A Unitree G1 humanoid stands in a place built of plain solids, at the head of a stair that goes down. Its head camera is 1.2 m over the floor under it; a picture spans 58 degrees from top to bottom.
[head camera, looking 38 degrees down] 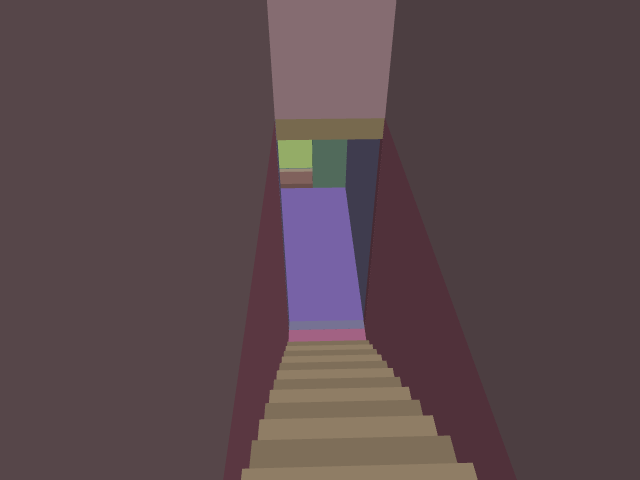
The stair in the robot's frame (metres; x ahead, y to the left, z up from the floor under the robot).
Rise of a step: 0.20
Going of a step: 0.21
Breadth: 0.93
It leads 1 degrees to the left of straight ahead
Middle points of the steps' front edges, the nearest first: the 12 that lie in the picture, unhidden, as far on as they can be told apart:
0.82 -0.15 -0.59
1.03 -0.15 -0.78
1.25 -0.14 -0.98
1.46 -0.14 -1.17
1.68 -0.13 -1.37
1.89 -0.13 -1.57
2.11 -0.12 -1.76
2.32 -0.12 -1.96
2.54 -0.11 -2.15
2.75 -0.10 -2.35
2.97 -0.10 -2.55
3.18 -0.09 -2.74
